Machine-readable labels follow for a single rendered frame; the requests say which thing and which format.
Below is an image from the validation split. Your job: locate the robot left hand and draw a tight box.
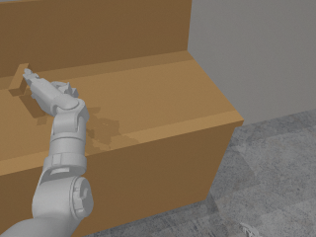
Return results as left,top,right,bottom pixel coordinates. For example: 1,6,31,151
23,68,73,117

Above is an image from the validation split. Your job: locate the left robot upper arm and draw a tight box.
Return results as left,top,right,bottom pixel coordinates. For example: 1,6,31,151
0,176,94,237

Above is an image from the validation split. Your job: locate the robot right hand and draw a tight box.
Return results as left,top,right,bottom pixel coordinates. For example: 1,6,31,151
239,222,263,237

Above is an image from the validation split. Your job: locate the tap lever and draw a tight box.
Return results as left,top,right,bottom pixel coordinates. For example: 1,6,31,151
31,88,79,99

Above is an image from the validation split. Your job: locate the counter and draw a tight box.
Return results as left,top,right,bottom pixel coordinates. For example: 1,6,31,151
0,0,244,237

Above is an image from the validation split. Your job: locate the left robot forearm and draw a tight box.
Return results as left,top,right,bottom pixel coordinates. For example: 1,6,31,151
32,94,90,217

